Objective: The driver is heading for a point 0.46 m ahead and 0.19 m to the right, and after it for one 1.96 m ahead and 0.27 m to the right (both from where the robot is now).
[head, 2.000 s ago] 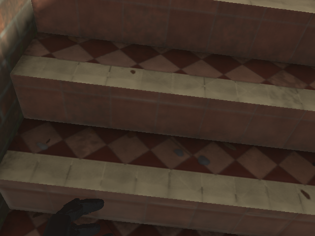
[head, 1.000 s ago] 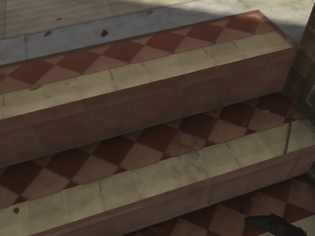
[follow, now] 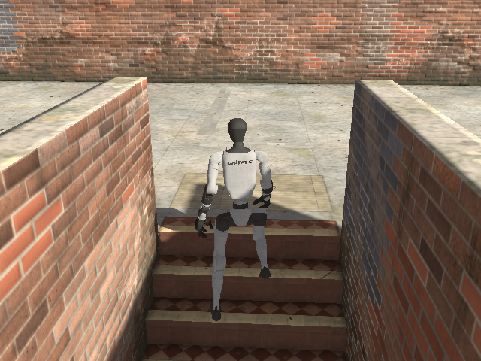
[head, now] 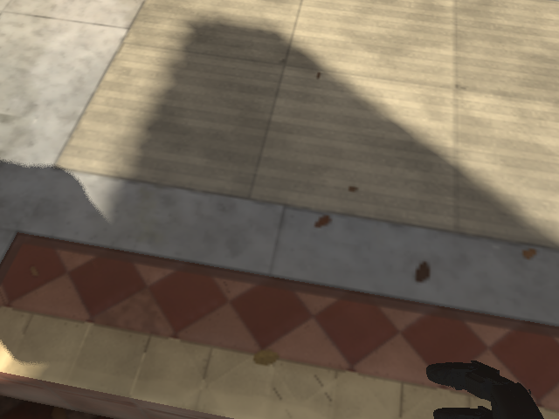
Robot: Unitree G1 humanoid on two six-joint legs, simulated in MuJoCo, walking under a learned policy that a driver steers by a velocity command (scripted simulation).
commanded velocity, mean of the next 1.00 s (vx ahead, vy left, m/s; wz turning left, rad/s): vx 0.70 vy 0.00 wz -0.85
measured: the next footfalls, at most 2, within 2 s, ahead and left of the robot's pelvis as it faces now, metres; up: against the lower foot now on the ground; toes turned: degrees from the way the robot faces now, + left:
right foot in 0.10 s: +0.18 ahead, -0.08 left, +0.20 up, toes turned -14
left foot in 0.56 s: +0.40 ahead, +0.21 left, +0.39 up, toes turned -38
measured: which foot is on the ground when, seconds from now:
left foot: down 0.00-0.14, up 0.16-0.54, down 0.56-1.00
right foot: up 0.00-0.08, down 0.10-0.54, up 0.56-1.00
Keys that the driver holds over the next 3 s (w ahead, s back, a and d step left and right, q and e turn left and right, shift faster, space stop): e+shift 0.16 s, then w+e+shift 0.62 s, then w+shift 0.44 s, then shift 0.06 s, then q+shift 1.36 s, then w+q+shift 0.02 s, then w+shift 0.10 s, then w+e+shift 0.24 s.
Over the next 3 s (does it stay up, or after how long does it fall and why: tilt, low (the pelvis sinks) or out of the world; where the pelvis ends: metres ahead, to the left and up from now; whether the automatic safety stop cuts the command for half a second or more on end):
stays up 0.53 -0.28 0.40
